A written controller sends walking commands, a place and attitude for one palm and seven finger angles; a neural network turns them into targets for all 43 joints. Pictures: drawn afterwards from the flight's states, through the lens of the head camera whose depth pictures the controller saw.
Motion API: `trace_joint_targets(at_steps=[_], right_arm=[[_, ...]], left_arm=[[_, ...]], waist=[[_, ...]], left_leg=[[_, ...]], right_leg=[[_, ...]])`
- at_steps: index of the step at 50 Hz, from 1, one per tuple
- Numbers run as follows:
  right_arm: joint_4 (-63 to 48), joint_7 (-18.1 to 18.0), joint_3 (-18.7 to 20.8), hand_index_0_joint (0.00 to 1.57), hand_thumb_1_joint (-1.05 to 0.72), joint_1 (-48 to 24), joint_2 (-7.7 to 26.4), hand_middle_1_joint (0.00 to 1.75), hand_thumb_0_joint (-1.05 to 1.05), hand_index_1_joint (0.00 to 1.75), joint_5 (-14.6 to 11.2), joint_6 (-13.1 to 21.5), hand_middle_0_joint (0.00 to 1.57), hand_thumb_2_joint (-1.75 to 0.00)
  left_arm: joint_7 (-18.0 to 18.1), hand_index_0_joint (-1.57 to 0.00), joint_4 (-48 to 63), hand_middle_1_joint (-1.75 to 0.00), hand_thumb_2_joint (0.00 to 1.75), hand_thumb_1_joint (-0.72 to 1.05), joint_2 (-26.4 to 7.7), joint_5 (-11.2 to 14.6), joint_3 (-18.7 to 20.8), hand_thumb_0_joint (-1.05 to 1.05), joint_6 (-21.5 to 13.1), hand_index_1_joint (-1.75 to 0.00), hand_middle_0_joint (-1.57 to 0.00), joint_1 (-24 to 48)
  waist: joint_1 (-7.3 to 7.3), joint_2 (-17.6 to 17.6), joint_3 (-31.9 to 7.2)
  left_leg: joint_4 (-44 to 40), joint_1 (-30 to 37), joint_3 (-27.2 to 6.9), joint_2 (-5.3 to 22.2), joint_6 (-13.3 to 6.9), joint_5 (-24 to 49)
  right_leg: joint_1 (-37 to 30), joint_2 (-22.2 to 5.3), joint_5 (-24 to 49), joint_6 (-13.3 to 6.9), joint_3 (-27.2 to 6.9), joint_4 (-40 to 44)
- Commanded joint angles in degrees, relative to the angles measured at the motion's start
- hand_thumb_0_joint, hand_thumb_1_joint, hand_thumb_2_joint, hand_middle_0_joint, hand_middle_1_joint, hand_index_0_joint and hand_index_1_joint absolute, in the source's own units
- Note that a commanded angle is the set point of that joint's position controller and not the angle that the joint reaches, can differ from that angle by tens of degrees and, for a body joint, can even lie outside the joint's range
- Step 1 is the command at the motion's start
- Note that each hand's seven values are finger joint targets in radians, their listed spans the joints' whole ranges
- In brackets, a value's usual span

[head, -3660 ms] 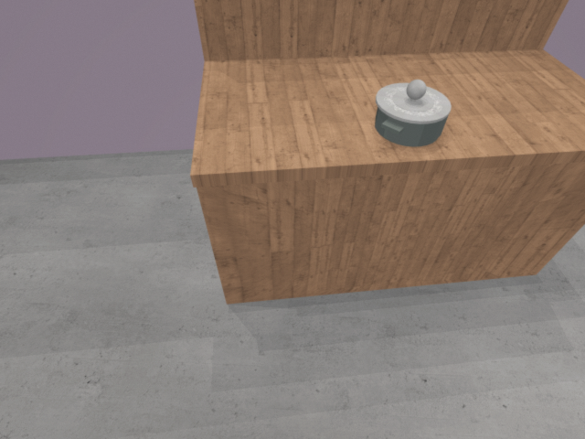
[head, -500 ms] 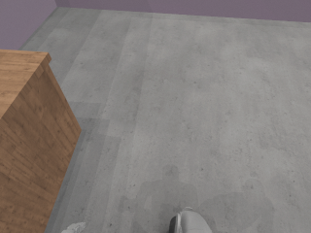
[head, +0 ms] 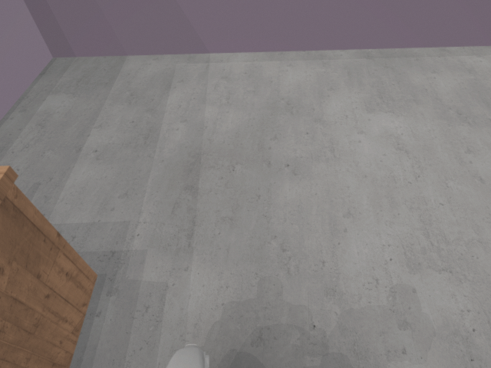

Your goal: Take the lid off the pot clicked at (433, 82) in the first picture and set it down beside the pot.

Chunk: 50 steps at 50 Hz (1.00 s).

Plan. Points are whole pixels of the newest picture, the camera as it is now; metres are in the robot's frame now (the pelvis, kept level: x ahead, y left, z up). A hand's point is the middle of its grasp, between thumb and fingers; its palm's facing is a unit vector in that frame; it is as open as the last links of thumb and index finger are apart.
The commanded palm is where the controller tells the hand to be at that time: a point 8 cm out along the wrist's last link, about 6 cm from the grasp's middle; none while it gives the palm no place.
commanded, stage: turn to face it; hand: left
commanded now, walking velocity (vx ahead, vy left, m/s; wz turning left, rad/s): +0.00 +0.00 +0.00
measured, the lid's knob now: out of the picture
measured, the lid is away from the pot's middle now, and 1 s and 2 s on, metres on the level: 0.00 0.00 0.00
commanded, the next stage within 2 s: none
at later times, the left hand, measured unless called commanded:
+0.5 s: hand (128, 357) +0.17 +0.25 -0.17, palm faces +0.24 -0.95 -0.17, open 7.4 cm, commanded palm none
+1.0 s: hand out of the picture +0.12 +0.20 -0.15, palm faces +0.49 -0.82 -0.28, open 7.4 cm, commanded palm none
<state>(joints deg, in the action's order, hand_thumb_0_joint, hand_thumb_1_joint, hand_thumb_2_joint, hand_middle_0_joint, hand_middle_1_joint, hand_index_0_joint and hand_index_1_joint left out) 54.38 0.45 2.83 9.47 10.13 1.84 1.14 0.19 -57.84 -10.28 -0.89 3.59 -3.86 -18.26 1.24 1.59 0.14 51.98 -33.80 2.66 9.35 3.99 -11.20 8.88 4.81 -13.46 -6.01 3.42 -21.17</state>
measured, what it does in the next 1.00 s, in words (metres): walks ahead, turning left: left foot, then right foot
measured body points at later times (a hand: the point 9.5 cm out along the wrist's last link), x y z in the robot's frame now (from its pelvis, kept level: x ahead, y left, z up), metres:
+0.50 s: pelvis +0.12 +0.05 +0.00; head +0.14 +0.08 +0.45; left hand +0.15 +0.30 -0.16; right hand +0.20 -0.19 -0.14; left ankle +0.14 +0.13 -0.74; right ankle +0.17 -0.12 -0.67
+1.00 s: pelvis +0.14 -0.01 +0.00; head +0.19 -0.02 +0.45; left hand +0.10 +0.24 -0.12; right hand +0.33 -0.21 -0.16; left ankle +0.06 +0.13 -0.66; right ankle +0.17 -0.11 -0.74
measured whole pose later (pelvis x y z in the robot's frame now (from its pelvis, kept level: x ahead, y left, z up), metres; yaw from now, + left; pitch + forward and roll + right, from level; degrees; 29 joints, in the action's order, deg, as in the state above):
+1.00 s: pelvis +0.14 -0.01 +0.00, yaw +30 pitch -1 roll +3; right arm 53.8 1.3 5.4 10.0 15.8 1.2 -5.0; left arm 1.5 -50.1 -9.7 -1.1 2.0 0.3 -11.9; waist -1.1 1.5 5.0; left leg 60.4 -28.1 1.6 3.2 5.3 -23.1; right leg 10.3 -7.3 -17.3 -0.4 11.2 -28.6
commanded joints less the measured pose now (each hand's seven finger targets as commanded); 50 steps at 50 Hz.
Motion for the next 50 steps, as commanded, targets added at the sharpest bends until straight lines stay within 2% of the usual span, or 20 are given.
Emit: trace_joint_targets(at_steps=[1, 4, 7, 8, 9, 10, 11, 13, 15, 21, 27, 31, 33, 34, 35, 36, 37, 39, 41, 50], right_arm=[[-4.6, 0.4, 0.1, 0.2, -0.9, -4.9, 2.0, 0.3, 0.0, 0.3, -0.4, 1.4, 0.2, -0.9], [-3.4, 0.4, -0.5, 0.2, -0.9, -5.1, 1.4, 0.3, 0.0, 0.3, -0.9, 1.8, 0.2, -0.9], [1.2, -0.7, -0.2, 0.2, -0.9, 5.6, 3.1, 0.3, 0.0, 0.3, -0.9, 2.0, 0.2, -0.9], [2.7, -1.1, 0.3, 0.2, -0.9, 11.8, 6.5, 0.3, 0.0, 0.3, -0.5, 2.3, 0.2, -0.9], [2.9, -1.5, 1.4, 0.2, -0.9, 16.2, 11.6, 0.3, 0.0, 0.3, -0.2, 2.3, 0.2, -0.9], [3.5, -1.7, 1.0, 0.2, -0.9, 16.1, 12.2, 0.3, 0.0, 0.3, -1.3, 1.2, 0.2, -0.9], [2.8, -1.9, 0.7, 0.2, -0.9, 12.8, 10.9, 0.3, 0.0, 0.3, -1.3, 0.9, 0.2, -0.9], [1.1, -2.3, 0.1, 0.2, -0.9, 6.5, 8.0, 0.3, 0.0, 0.3, -1.2, 0.8, 0.2, -0.9], [0.2, -2.1, 0.2, 0.2, -0.9, 3.7, 7.6, 0.3, 0.0, 0.3, -1.3, 0.6, 0.2, -0.9], [-1.9, -1.5, 2.1, 0.2, -0.9, 3.1, 9.7, 0.3, 0.0, 0.3, -1.0, -0.7, 0.2, -0.9], [-2.2, -1.5, 3.6, 0.2, -0.9, 6.9, 11.8, 0.3, 0.0, 0.3, -0.4, -1.5, 0.2, -0.9], [-3.4, -1.5, 4.3, 0.2, -0.9, 6.0, 12.9, 0.3, 0.0, 0.3, -0.4, -1.9, 0.2, -0.9], [-4.2, -1.3, 4.5, 0.2, -0.9, 4.6, 12.8, 0.3, 0.0, 0.3, -0.9, -2.1, 0.2, -0.9], [-4.7, -1.1, 4.3, 0.2, -0.9, 4.4, 11.3, 0.3, 0.0, 0.3, -1.4, -2.1, 0.2, -0.9], [-5.5, -0.8, 3.7, 0.2, -0.9, 5.2, 7.3, 0.3, 0.0, 0.3, -2.0, -2.0, 0.2, -0.9], [-6.7, -1.1, 3.7, 0.2, -0.9, 4.9, 7.1, 0.3, 0.0, 0.3, -1.2, -2.0, 0.2, -0.9], [-6.6, -1.0, 4.3, 0.2, -0.9, 4.4, 8.8, 0.3, 0.0, 0.3, -0.8, -2.5, 0.2, -0.9], [-4.3, -0.2, 4.1, 0.2, -0.9, 5.0, 8.4, 0.3, 0.0, 0.3, -0.5, -4.0, 0.2, -0.9], [-4.1, 0.5, 3.6, 0.2, -0.9, 4.5, 7.8, 0.3, 0.0, 0.3, -0.4, -4.2, 0.2, -0.9], [-7.3, 1.3, 2.4, 0.2, -0.9, -5.3, 7.2, 0.3, 0.0, 0.3, -0.9, -4.5, 0.2, -0.9]], left_arm=[[0.7, -0.2, -0.2, -0.3, 0.9, 0.9, -6.8, -0.2, 0.6, 0.0, -1.0, -0.3, -0.2, -7.8], [1.3, -0.2, -1.4, -0.3, 0.9, 0.9, -6.5, -0.3, 0.3, 0.0, -0.9, -0.3, -0.2, -8.3], [1.8, -0.2, -2.4, -0.3, 0.9, 0.9, -6.5, 0.1, 0.0, 0.0, -0.6, -0.3, -0.2, -6.2], [1.9, -0.2, -2.0, -0.3, 0.9, 0.9, -5.7, 0.6, -0.1, 0.0, -0.4, -0.3, -0.2, -6.3], [1.9, -0.2, -1.4, -0.3, 0.9, 0.9, -3.4, 1.4, -0.7, 0.0, -0.2, -0.3, -0.2, -8.8], [2.2, -0.2, -0.7, -0.3, 0.9, 0.9, -3.4, 1.1, -1.1, 0.0, -0.2, -0.3, -0.2, -8.6], [2.6, -0.2, -0.5, -0.3, 0.9, 0.9, -4.6, 0.5, -0.6, 0.0, 0.6, -0.3, -0.2, -6.3], [2.0, -0.2, 0.1, -0.3, 0.9, 0.9, -3.9, 0.0, 0.1, 0.0, 2.0, -0.3, -0.2, -1.7], [1.6, -0.2, 0.3, -0.3, 0.9, 0.9, -3.2, -0.1, 0.5, 0.0, 3.4, -0.3, -0.2, -2.6], [1.3, -0.2, 3.5, -0.3, 0.9, 0.9, -4.0, -0.5, 1.9, 0.0, 5.5, -0.3, -0.2, 1.2], [1.3, -0.2, 8.9, -0.3, 0.9, 0.9, -4.9, -0.2, 1.9, 0.0, 5.0, -0.3, -0.2, 9.6], [1.6, -0.2, 10.0, -0.3, 0.9, 0.9, -5.3, 0.5, 1.7, 0.0, 4.4, -0.3, -0.2, 8.5], [1.8, -0.2, 9.8, -0.3, 0.9, 0.9, -6.4, 0.8, 1.9, 0.0, 3.8, -0.3, -0.2, 5.8], [2.1, -0.2, 9.6, -0.3, 0.9, 0.9, -8.4, 0.7, 2.3, 0.0, 3.3, -0.3, -0.2, 3.8], [2.5, -0.2, 9.6, -0.3, 0.9, 0.9, -13.6, -0.1, 3.1, 0.0, 3.0, -0.3, -0.2, 3.1], [2.4, -0.2, 10.3, -0.3, 0.9, 0.9, -16.2, -0.2, 3.1, 0.0, 3.2, -0.3, -0.2, 2.9], [2.5, -0.2, 11.1, -0.3, 0.9, 0.9, -14.8, -0.1, 2.9, 0.0, 3.4, -0.3, -0.2, 4.3], [2.5, -0.2, 11.9, -0.3, 0.9, 0.9, -10.8, 0.0, 1.8, 0.0, 3.2, -0.3, -0.2, 10.6], [2.2, -0.2, 12.0, -0.3, 0.9, 0.9, -9.2, 0.0, 1.1, 0.0, 3.1, -0.3, -0.2, 9.9], [1.9, -0.2, 10.0, -0.3, 0.9, 0.9, -13.1, -0.7, 1.8, 0.0, 3.6, -0.3, -0.2, 1.8]], waist=[[2.01, -7.0, 1.6], [1.6, -7.5, 0.7], [-3.38, -7.4, -3.2], [-5.7, -2.8, -7.5], [-6.16, 9.8, -12.6], [-4.57, 10.6, -12.2], [-3.67, 4.7, -7.2], [-1.77, 3.8, 0.5], [0.14, 4.3, 0.9], [-0.43, 6.2, 0.4], [-3.15, 7.2, -1.4], [-2.4, 9.3, -4.5], [-0.63, 7.8, -5.8], [0.28, 3.5, -7.0], [0.49, -11.8, -7.2], [0.59, -18.4, -5.8], [0.1, -10.8, -4.0], [-3.06, -12.3, 0.6], [-2.85, -12.6, 2.6], [1.11, -14.5, 1.4]], left_leg=[[-6.6, -3.0, 1.7, -2.6, -0.7, -2.4], [-13.4, 3.7, 3.0, -4.8, -2.3, -3.4], [-24.6, 19.3, 4.1, -8.5, -4.3, 7.5], [-24.7, 32.5, -1.0, -3.1, -6.8, 25.0], [-22.8, 45.9, -17.3, 11.1, -14.7, 50.3], [-26.0, 43.9, -22.3, 16.7, -20.5, 62.8], [-27.9, 37.3, -19.6, 15.2, -20.8, 53.7], [-32.5, 25.0, -17.5, 10.5, -17.6, 38.5], [-33.9, 20.3, -13.3, 6.3, -15.1, 31.7], [-37.8, 16.1, -16.3, 2.3, -13.8, 2.7], [-33.6, 22.3, -22.6, 2.5, -14.9, 9.9], [-28.6, 22.3, -24.7, 1.3, -14.0, 22.3], [-25.2, 18.2, -24.5, -0.8, -11.5, 21.5], [-21.7, 12.9, -22.7, -3.1, -8.7, 14.7], [-11.0, 0.5, -12.7, -9.8, -3.7, -6.4], [2.0, -3.7, -5.1, -13.3, -1.0, -24.8], [11.5, -1.5, -7.2, -10.6, -1.4, -23.1], [18.6, -1.4, -6.0, -7.6, -0.4, -15.6], [19.9, -2.0, -3.6, -7.2, 0.5, -11.6], [2.8, 3.8, 1.8, -6.8, 0.8, -12.7]], right_leg=[[-8.6, -17.4, 28.1, -4.9, -13.8, 4.8], [-10.7, -17.7, 39.1, -3.1, -10.1, 1.4], [-9.6, -14.4, 46.4, 1.7, -3.2, -11.0], [-1.6, -12.2, 36.3, 4.6, -0.9, -21.0], [14.0, -5.8, 2.3, 7.7, 2.5, -36.3], [17.8, -4.9, -23.3, 8.1, -1.4, -46.1], [19.0, -7.1, -21.6, 8.1, -3.9, -48.0], [20.2, -9.7, -15.9, 9.4, -4.5, -47.0], [17.8, -9.6, -10.7, 10.0, -3.8, -44.6], [19.3, -9.3, -4.6, 11.3, -3.3, -38.4], [19.8, -7.1, -8.8, 11.5, -3.5, -27.6], [11.7, -4.5, -9.5, 10.5, -3.3, -17.8], [2.9, -4.6, -1.5, 10.3, -3.1, -6.3], [-5.5, -8.3, 4.2, 9.7, -5.7, 1.4], [-15.2, -22.9, 9.7, 5.8, -17.5, 5.8], [-10.9, -33.9, 20.5, -0.6, -24.0, 4.2], [-3.9, -34.0, 22.1, -3.3, -20.0, 3.2], [0.8, -26.2, 18.2, -1.2, -10.8, 3.3], [0.5, -23.0, 23.3, 0.1, -4.6, 1.7], [-4.1, -25.1, 27.0, -0.6, 0.9, -0.5]])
